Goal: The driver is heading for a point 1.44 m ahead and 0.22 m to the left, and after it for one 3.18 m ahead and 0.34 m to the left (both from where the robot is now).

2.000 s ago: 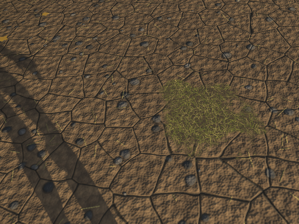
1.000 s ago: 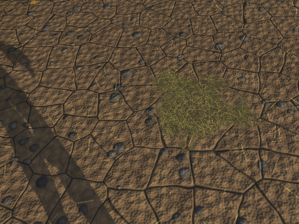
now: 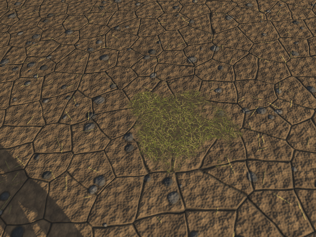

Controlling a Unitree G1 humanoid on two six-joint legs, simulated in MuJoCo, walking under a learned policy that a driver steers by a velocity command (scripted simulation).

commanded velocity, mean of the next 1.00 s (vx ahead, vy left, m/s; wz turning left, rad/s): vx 0.89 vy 0.00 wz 0.26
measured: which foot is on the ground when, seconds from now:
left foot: up 0.00-0.32, down 0.34-0.76, up 0.78-1.00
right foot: down 0.00-0.38, up 0.40-0.76, down 0.78-1.00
